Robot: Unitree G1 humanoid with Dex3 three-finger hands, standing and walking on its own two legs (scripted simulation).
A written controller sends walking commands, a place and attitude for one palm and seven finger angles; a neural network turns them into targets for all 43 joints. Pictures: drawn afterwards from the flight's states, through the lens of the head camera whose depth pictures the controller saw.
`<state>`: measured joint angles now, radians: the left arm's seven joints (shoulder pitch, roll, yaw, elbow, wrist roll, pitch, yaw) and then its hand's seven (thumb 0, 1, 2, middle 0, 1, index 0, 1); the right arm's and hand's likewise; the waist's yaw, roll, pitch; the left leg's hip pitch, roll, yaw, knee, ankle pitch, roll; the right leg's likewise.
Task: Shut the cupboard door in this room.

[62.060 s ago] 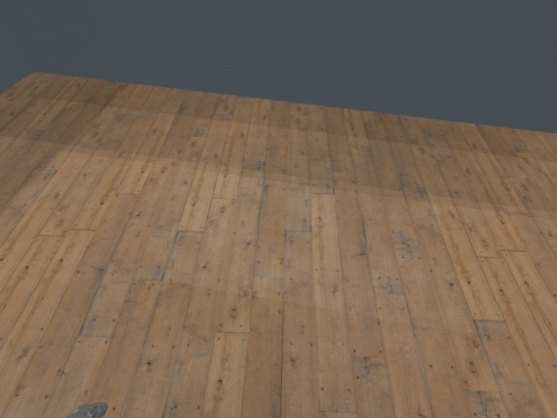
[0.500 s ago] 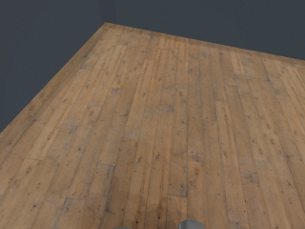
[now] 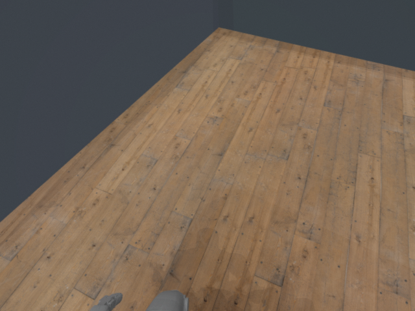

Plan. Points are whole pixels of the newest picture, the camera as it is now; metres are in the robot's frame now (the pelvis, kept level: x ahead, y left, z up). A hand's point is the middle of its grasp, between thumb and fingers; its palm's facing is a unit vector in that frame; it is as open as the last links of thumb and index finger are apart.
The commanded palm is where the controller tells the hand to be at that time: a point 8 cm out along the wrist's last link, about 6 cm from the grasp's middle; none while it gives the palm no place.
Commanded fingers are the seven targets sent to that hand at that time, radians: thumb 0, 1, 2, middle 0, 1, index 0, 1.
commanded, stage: turn to face it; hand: left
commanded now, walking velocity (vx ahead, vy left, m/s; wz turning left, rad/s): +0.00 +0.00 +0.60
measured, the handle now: out of the picture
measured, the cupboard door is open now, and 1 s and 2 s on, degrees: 93 93 93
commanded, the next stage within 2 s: none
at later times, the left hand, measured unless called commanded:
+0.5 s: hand out of the picture -0.01 +0.28 -0.17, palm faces +0.36 -0.90 -0.26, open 7.4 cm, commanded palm none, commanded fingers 0.00 0.90 0.90 -0.20 -0.30 -0.20 -0.30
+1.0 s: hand out of the picture +0.01 +0.20 -0.15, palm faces +0.58 -0.77 -0.27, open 7.4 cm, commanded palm none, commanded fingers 0.00 0.90 0.90 -0.20 -0.30 -0.20 -0.30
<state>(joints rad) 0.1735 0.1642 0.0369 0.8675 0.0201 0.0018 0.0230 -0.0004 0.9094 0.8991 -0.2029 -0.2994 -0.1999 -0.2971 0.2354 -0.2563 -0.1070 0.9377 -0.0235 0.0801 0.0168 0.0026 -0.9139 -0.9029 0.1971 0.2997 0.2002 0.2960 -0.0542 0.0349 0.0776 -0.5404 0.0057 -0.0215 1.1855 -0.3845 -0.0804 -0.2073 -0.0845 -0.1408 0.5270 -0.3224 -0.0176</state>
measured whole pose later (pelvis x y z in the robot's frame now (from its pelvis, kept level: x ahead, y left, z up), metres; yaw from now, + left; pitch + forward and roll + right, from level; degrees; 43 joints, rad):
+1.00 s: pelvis +0.04 -0.01 +0.00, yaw +37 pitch +0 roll +2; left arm 0.19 0.16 0.03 0.86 0.03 0.01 0.02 0.00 0.91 0.90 -0.20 -0.30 -0.20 -0.30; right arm 0.22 -0.25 -0.10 0.96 -0.02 0.09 0.03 0.00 -0.91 -0.90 0.20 0.30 0.20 0.30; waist -0.04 0.02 0.11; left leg -0.45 0.04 0.00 1.06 -0.41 -0.09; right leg -0.23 -0.13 -0.23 0.53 -0.28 -0.02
